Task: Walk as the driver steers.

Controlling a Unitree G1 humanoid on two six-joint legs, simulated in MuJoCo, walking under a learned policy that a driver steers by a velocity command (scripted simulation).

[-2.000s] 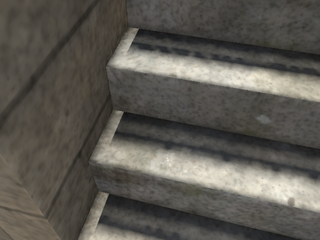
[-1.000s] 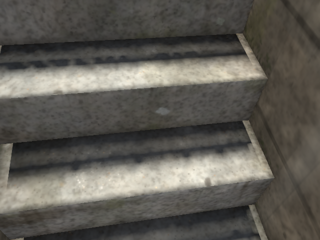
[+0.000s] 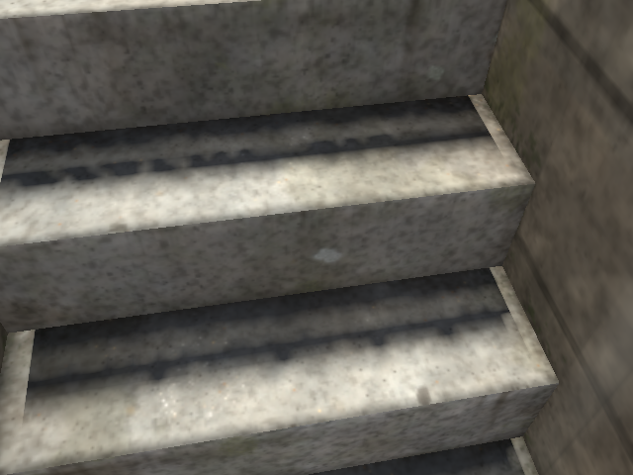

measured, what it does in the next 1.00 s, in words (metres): stands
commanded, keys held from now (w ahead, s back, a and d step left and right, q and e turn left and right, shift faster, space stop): w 1.00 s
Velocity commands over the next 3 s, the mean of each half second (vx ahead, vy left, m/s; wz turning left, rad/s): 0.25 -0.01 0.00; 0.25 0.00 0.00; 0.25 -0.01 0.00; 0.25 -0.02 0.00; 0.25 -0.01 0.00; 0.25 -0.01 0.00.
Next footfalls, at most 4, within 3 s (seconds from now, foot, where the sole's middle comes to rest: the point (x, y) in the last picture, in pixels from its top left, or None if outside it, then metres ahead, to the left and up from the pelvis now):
none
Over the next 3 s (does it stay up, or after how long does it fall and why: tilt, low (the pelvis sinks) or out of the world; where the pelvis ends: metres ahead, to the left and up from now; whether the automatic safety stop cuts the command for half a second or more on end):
stays up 0.00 -0.01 0.01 its command is cut before an obstacle from the start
